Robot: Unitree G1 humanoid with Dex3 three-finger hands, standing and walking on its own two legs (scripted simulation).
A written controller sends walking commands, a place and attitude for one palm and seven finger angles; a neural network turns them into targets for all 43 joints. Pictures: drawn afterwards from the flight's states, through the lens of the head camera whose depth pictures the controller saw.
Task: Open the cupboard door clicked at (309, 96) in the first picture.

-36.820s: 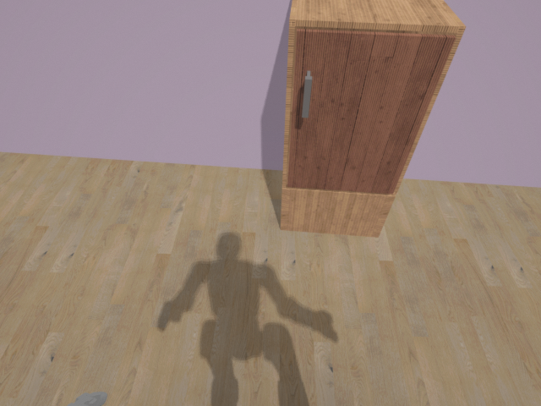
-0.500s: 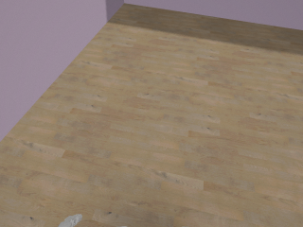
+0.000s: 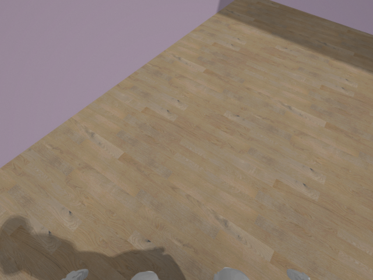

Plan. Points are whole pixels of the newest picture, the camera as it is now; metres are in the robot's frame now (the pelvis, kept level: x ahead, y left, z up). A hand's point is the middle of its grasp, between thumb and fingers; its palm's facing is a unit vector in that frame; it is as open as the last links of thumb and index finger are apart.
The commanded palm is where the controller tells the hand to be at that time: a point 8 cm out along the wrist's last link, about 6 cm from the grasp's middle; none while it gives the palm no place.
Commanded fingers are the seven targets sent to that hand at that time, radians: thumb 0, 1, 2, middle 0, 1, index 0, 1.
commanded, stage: turn to face it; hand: left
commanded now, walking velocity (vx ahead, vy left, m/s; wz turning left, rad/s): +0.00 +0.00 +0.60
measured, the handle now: out of the picture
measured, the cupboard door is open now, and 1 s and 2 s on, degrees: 43 43 43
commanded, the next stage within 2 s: none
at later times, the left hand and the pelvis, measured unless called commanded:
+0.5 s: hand out of the picture +0.02 +0.19 -0.17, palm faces +0.36 -0.90 -0.24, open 7.4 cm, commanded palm none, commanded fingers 0.00 0.90 0.90 -0.20 -0.30 -0.20 -0.30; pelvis +0.02 -0.04 +0.00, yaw +19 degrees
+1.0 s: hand out of the picture -0.02 +0.13 -0.17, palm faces +0.62 -0.76 -0.21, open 7.4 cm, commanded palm none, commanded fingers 0.00 0.90 0.90 -0.20 -0.30 -0.20 -0.30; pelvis +0.05 -0.07 +0.00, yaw +38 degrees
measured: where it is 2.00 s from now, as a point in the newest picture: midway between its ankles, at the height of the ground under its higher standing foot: outside the picture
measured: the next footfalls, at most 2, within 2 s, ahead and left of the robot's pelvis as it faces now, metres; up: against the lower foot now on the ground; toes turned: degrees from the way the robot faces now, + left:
right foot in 0.08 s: +0.05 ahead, -0.14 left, +0.00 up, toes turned +0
left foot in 0.38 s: +0.02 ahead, +0.10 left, +0.00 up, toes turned +19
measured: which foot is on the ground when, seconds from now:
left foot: down 0.00-0.06, up 0.08-0.36, down 0.38-0.66, up 0.68-0.96, down 0.98-1.00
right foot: up 0.00-0.06, down 0.08-0.38, up 0.40-0.64, down 0.66-0.98, up 1.00-1.00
